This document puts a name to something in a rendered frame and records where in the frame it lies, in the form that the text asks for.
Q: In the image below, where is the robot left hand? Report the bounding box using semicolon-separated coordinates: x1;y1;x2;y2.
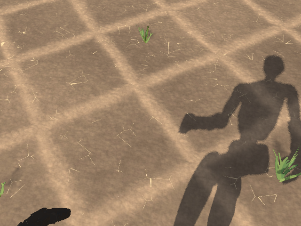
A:
17;207;71;226

